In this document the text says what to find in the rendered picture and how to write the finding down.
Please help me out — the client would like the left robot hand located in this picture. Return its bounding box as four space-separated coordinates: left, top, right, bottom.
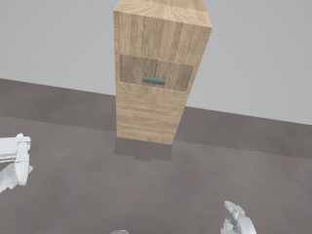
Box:
0 133 33 193

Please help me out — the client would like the cabinet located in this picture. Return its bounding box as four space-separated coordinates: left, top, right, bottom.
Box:
113 0 213 144

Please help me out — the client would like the handle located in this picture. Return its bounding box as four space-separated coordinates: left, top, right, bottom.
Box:
143 72 166 86

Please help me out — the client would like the drawer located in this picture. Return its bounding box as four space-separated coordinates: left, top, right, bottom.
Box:
119 54 194 92

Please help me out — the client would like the right robot hand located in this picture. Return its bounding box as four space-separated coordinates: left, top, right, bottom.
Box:
220 200 256 234

